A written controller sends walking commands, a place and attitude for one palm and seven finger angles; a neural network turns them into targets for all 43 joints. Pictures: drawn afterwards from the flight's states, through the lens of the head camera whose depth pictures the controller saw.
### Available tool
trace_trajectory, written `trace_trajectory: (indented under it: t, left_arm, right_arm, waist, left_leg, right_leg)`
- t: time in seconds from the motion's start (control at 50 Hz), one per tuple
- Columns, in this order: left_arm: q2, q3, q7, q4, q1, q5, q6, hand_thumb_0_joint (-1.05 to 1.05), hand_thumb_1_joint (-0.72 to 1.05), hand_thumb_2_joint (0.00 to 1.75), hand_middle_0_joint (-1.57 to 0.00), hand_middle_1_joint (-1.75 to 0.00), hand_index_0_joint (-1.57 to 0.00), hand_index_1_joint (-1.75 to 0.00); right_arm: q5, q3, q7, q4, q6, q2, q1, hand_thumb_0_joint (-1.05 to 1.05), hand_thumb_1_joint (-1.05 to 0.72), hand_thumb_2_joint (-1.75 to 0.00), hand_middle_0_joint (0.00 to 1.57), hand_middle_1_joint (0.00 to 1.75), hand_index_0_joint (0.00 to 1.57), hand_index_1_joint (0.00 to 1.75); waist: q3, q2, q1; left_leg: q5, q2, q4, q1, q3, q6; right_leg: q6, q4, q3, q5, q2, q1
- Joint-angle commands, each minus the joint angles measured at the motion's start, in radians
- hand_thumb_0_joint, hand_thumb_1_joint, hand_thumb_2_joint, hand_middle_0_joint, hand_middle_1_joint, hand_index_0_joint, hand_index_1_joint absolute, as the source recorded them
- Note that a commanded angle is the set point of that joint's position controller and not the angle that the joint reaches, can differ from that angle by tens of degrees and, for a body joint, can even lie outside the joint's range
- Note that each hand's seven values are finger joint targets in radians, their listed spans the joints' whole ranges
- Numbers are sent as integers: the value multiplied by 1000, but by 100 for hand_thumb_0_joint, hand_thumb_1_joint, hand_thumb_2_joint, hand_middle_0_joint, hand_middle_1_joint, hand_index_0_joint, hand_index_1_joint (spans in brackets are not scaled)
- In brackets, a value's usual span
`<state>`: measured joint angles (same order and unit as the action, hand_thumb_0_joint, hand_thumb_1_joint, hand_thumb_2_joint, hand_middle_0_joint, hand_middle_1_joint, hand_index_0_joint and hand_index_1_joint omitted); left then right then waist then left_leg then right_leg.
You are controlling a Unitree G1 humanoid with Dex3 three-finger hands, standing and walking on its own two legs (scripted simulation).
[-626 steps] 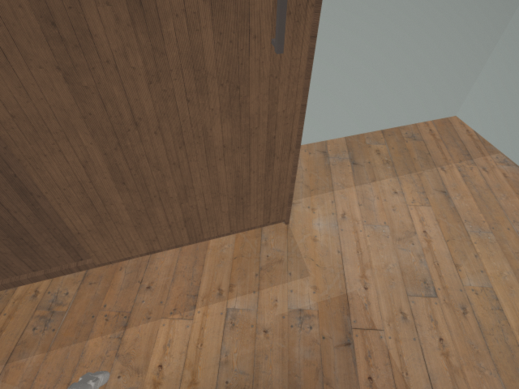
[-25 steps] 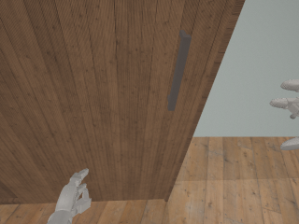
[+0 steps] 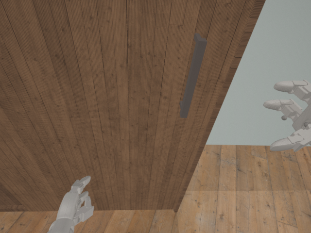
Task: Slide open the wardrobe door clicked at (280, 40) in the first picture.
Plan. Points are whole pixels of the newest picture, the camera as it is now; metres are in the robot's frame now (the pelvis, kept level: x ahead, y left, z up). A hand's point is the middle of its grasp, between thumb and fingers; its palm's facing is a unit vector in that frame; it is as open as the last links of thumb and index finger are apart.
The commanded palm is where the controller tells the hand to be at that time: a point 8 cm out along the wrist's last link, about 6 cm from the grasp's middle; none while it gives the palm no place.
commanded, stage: move the hooked fingers beside the handle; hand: right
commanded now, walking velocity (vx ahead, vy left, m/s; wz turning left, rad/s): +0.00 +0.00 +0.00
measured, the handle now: (189, 79) +0.43 -0.06 +0.22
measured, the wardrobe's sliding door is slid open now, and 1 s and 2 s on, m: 0.00 0.00 0.00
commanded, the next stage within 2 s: feel for the door with the fingertips in 1.94 s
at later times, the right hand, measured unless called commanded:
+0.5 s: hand (254, 107) +0.32 -0.19 +0.23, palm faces +0.00 +1.00 -0.06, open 14.0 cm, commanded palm +0.30 -0.23 +0.24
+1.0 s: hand (227, 98) +0.35 -0.14 +0.23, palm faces -0.03 +1.00 -0.03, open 14.0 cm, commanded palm +0.34 -0.19 +0.23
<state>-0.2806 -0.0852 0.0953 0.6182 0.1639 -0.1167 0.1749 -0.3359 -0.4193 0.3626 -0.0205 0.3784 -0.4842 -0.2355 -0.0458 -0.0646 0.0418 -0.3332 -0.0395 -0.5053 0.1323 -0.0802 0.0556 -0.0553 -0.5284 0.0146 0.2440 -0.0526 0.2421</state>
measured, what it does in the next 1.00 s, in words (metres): stands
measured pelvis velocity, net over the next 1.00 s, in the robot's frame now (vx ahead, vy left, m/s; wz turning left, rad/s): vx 0.00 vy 0.01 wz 0.01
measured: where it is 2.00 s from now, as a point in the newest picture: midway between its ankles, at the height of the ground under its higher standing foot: outside the picture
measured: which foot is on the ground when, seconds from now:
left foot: down 0.00-1.00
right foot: down 0.00-1.00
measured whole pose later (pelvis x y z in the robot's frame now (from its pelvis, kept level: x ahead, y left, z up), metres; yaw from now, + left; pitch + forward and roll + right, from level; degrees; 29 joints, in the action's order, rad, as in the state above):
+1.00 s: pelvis +0.00 +0.01 +0.00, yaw +1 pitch -3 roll -1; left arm -0.26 -0.08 0.08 0.64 0.16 -0.10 0.07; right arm -0.26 -0.19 0.10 0.08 0.40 -0.30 -0.44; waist -0.04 -0.05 0.01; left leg -0.32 -0.05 -0.48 0.11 -0.07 0.07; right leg -0.04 -0.48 0.02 0.22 -0.05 0.21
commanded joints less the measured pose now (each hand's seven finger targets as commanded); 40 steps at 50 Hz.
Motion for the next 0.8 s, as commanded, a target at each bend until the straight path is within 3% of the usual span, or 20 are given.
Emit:
trace_trajectory:
  t: [0.0, 0.02, 0.06, 0.12, 0.22, 0.26, 0.3, 0.38, 0.4, 0.56, 0.58, 0.62, 0.64, 0.66, 0.72, 0.76, 0.78]
  left_arm:
    - [-94, 37, 11, -175, -186, 3, 63, 0, 90, 90, -20, -30, -20, -30]
    - [-92, 37, 12, -172, -187, 3, 64, 0, 90, 90, -20, -30, -20, -30]
    - [-91, 38, 11, -169, -185, 7, 63, 0, 90, 90, -20, -30, -20, -30]
    - [-88, 36, 11, -169, -192, 8, 56, 0, 90, 90, -20, -30, -20, -30]
    - [-83, 32, 8, -167, -204, 9, 36, 0, 90, 90, -20, -30, -20, -30]
    - [-89, 35, 4, -163, -196, 13, 27, 0, 90, 90, -20, -30, -20, -30]
    - [-85, 33, 4, -169, -205, 12, 16, 0, 90, 90, -20, -30, -20, -30]
    - [-80, 33, 1, -172, -210, 13, 8, 0, 90, 90, -20, -30, -20, -30]
    - [-81, 33, 2, -167, -207, 12, 6, 0, 90, 90, -20, -30, -20, -30]
    - [-83, 42, -1, -163, -197, 14, -9, 0, 90, 90, -20, -30, -20, -30]
    - [-79, 40, -1, -168, -205, 15, -10, 0, 90, 90, -20, -30, -20, -30]
    - [-75, 40, -3, -163, -202, 15, -12, 0, 90, 90, -20, -30, -20, -30]
    - [-77, 38, -3, -161, -199, 15, -16, 0, 90, 90, -20, -30, -20, -30]
    - [-82, 43, -3, -154, -193, 16, -19, 0, 90, 90, -20, -30, -20, -30]
    - [-83, 43, -1, -148, -190, 16, -28, 0, 90, 90, -20, -30, -20, -30]
    - [-87, 48, -3, -149, -188, 17, -32, 0, 90, 90, -20, -30, -20, -30]
    - [-80, 44, -3, -156, -195, 18, -35, 0, 90, 90, -20, -30, -20, -30]
  right_arm:
    - [-10, -41, -35, -218, -59, -227, -393, 0, 50, -30, 30, 120, 30, 120]
    - [-7, -29, -41, -218, -58, -218, -409, 0, 50, -30, 30, 120, 30, 120]
    - [-4, -19, -57, -228, -61, -207, -390, 0, 50, -30, 30, 120, 30, 120]
    - [1, -10, -81, -237, -55, -187, -417, 0, 50, -30, 30, 120, 30, 120]
    - [15, 38, -117, -210, -32, -138, -458, 0, 50, -30, 30, 120, 30, 120]
    - [18, 6, -131, -186, -25, -168, -417, 0, 50, -30, 30, 120, 30, 120]
    - [25, 29, -141, -197, -22, -149, -467, 0, 50, -30, 30, 120, 30, 120]
    - [29, 52, -157, -202, -26, -119, -464, 0, 50, -30, 30, 120, 30, 120]
    - [30, 73, -160, -205, -30, -104, -506, 0, 50, -30, 30, 120, 30, 120]
    - [43, 78, -198, -193, -35, -99, -506, 0, 50, -30, 30, 120, 30, 120]
    - [45, 109, -199, -200, -34, -60, -519, 0, 50, -30, 30, 120, 30, 120]
    - [45, 125, -209, -203, -36, -41, -555, 0, 50, -30, 30, 120, 30, 120]
    - [47, 122, -214, -183, -33, -48, -549, 0, 50, -30, 30, 120, 30, 120]
    - [46, 120, -220, -166, -33, -49, -537, 0, 50, -30, 30, 120, 30, 120]
    - [51, 127, -237, -127, -26, -45, -593, 0, 50, -30, 30, 120, 30, 120]
    - [58, 84, -251, -121, -30, -92, -550, 0, 50, -30, 30, 120, 30, 120]
    - [62, 136, -250, -145, -35, -37, -586, 0, 50, -30, 30, 120, 30, 120]
  waist:
    - [-175, 0, -8]
    - [-177, -23, -9]
    - [-179, 12, -3]
    - [-203, 10, -3]
    - [-175, 27, -7]
    - [-181, 49, 5]
    - [-189, 54, -4]
    - [-190, 22, -4]
    - [-191, 36, -15]
    - [-202, 50, -10]
    - [-207, 39, -15]
    - [-205, 14, -20]
    - [-191, 20, -19]
    - [-184, 67, -20]
    - [-179, 66, -27]
    - [-189, 81, -12]
    - [-205, 53, -22]
  left_leg:
    - [295, 67, 83, 141, 59, -39]
    - [280, 65, 84, 149, 58, -37]
    - [277, 66, 90, 140, 60, -34]
    - [267, 66, 84, 127, 54, -32]
    - [247, 66, 92, 132, 53, -31]
    - [270, 66, 97, 108, 60, -31]
    - [272, 68, 92, 102, 56, -32]
    - [277, 69, 99, 103, 64, -30]
    - [285, 68, 96, 102, 61, -31]
    - [291, 67, 100, 86, 65, -30]
    - [299, 69, 98, 87, 66, -31]
    - [292, 68, 98, 98, 66, -30]
    - [273, 67, 101, 101, 66, -29]
    - [281, 66, 109, 96, 68, -33]
    - [262, 69, 116, 99, 77, -37]
    - [280, 69, 118, 76, 82, -37]
    - [292, 73, 110, 69, 79, -35]
  right_leg:
    - [6, 43, -108, -182, 53, -218]
    - [7, 48, -109, -176, 54, -231]
    - [9, 50, -115, -178, 58, -233]
    - [9, 60, -115, -171, 54, -240]
    - [12, 74, -113, -153, 56, -233]
    - [11, 70, -109, -169, 57, -225]
    - [11, 75, -105, -171, 54, -220]
    - [9, 73, -97, -172, 54, -232]
    - [10, 72, -98, -179, 55, -236]
    - [10, 73, -94, -187, 59, -236]
    - [8, 73, -89, -190, 55, -238]
    - [10, 74, -91, -186, 56, -250]
    - [12, 79, -93, -169, 55, -238]
    - [8, 75, -92, -169, 59, -231]
    - [5, 81, -87, -146, 54, -215]
    - [5, 79, -83, -162, 58, -208]
    - [4, 83, -76, -174, 54, -218]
